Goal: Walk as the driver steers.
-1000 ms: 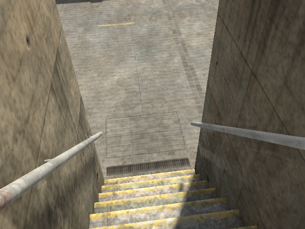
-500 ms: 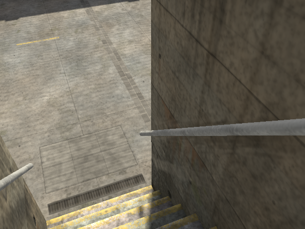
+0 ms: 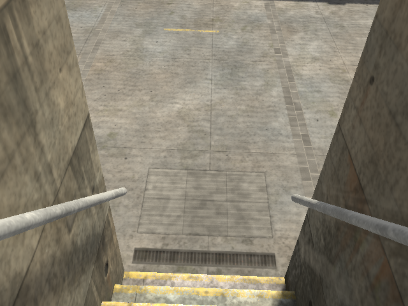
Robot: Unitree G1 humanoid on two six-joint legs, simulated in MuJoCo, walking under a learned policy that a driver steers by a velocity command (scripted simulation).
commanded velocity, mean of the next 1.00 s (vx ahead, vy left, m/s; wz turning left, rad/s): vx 0.94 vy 0.00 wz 0.15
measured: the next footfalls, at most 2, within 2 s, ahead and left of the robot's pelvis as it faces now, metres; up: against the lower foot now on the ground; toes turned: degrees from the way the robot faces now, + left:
left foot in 0.30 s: +0.25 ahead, +0.09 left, -0.23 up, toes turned +8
right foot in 0.62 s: +0.46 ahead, -0.12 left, -0.46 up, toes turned +7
